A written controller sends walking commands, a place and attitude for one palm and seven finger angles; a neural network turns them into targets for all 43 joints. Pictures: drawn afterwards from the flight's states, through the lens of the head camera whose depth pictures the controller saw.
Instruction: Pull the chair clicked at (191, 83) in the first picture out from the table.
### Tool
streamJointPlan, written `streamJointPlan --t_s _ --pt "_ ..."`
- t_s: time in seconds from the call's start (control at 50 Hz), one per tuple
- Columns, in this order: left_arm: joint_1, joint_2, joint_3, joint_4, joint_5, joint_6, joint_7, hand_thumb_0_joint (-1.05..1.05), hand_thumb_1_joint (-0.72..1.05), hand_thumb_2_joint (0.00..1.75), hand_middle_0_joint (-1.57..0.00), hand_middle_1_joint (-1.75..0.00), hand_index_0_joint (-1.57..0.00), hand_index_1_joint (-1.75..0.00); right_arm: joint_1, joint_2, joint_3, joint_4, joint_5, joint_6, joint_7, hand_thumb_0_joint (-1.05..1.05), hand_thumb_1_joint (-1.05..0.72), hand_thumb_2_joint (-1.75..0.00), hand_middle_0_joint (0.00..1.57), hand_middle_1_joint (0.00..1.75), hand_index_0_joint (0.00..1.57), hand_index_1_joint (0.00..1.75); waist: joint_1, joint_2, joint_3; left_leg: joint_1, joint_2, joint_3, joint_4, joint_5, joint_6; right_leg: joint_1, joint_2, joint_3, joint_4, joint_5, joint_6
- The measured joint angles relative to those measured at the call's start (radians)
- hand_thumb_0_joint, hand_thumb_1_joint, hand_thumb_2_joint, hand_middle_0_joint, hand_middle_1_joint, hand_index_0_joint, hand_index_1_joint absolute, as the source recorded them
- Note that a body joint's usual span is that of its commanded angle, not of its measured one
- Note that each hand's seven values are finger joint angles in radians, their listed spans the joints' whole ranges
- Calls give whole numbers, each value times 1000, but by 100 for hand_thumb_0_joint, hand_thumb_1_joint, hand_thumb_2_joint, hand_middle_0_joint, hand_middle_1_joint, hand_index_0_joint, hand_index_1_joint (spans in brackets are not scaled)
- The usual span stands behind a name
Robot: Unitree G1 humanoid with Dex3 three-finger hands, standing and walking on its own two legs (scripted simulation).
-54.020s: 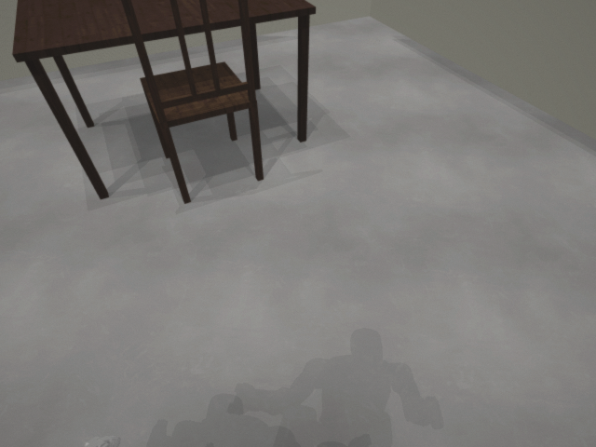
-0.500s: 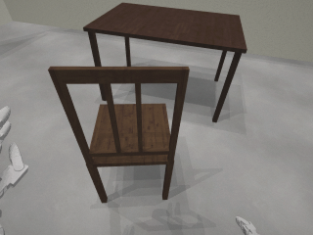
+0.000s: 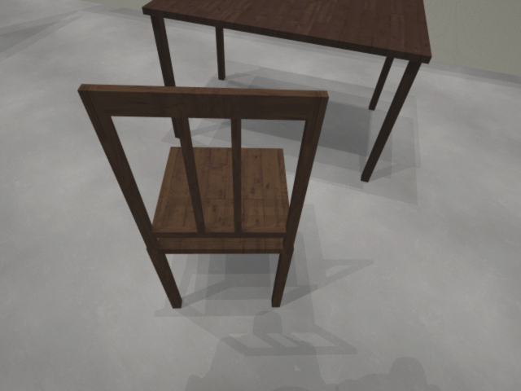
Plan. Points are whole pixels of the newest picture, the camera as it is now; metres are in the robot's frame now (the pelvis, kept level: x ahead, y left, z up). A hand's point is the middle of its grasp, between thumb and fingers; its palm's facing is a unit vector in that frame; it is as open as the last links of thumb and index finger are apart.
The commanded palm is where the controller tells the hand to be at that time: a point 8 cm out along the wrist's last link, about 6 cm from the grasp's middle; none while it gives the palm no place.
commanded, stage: let the arm hang, fingers relaxed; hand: left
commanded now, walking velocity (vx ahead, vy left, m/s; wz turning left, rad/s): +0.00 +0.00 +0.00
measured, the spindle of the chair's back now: (193, 183) +0.53 +0.19 -0.05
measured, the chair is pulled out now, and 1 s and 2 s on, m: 0.68 0.68 0.68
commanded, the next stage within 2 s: look to check the result in 0.72 s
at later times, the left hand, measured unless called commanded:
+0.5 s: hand out of the picture -0.01 +0.14 -0.17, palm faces +0.02 -0.99 -0.16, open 7.3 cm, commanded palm none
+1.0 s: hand out of the picture -0.01 +0.13 -0.17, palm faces +0.03 -0.99 -0.17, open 7.3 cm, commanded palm none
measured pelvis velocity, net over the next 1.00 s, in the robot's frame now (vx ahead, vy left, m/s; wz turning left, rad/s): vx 0.00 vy -0.03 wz -0.01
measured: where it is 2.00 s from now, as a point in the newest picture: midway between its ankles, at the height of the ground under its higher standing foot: outside the picture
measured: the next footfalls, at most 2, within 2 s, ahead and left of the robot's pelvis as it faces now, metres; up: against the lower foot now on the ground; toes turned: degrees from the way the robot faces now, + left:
none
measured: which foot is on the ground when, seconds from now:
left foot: down 0.00-1.00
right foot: down 0.00-1.00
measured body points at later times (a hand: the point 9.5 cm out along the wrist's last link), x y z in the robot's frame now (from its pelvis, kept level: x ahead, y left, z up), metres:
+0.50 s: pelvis +0.00 -0.02 +0.00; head +0.00 -0.03 +0.45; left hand -0.01 +0.19 -0.15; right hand -0.04 -0.21 -0.17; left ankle +0.03 +0.11 -0.74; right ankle +0.00 -0.12 -0.74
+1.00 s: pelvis +0.00 -0.03 +0.00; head +0.01 -0.04 +0.45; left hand -0.01 +0.18 -0.16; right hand -0.03 -0.24 -0.16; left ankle +0.03 +0.11 -0.74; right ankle +0.00 -0.12 -0.74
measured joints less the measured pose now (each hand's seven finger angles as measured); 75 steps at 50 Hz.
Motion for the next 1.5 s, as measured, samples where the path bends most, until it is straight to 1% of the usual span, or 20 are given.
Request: streamJointPlan --t_s 0.1,0.2,0.34,0.52,0.64,0.94,1.5 --pt "49 21 -19 102 1 0 -4 -3 98 90 -20 -30 -21 -30 40 -17 -7 48 5 6 -1 0 -92 -90 20 30 20 30 -3 28 3 10 4 5 -28 15 -3 6 4 5 -25 16 -3" --pt "73 15 -32 160 -2 -5 -1 -1 94 90 -20 -30 -20 -30 66 -9 -1 87 9 2 -3 0 -91 -90 20 30 20 30 -3 47 1 16 6 9 -41 22 -6 4 5 9 -24 16 -8" --pt "62 -28 -46 184 -5 -15 2 0 92 90 -20 -30 -20 -30 72 28 8 119 9 -3 -3 0 -91 -90 20 30 20 30 -5 57 -10 16 12 13 -40 22 -13 -4 11 14 -11 11 -16" --pt "14 -82 -50 170 -1 -28 10 1 92 90 -20 -30 -20 -30 64 68 12 131 10 -14 -7 0 -90 -90 20 30 20 30 -9 49 -26 23 20 11 -41 21 -24 -2 18 12 -3 5 -26" --pt "12 -76 -41 168 -3 -28 11 2 93 90 -20 -30 -21 -30 57 75 7 125 8 -15 -10 0 -90 -90 20 30 20 30 -13 46 -25 21 28 9 -37 17 -31 -3 27 10 -2 3 -34" --pt "16 -66 -36 163 -5 -30 10 1 91 90 -20 -30 -20 -30 57 56 1 135 8 -13 -14 0 -91 -90 20 30 19 30 -9 37 -13 24 37 -2 -40 16 -42 5 37 0 -12 2 -44" --pt "7 -66 -34 162 -7 -32 10 1 91 90 -20 -30 -20 -30 59 68 6 137 11 -15 -17 0 -90 -90 20 30 20 30 -12 37 -14 34 41 -8 -46 13 -48 18 42 -6 -20 -2 -49"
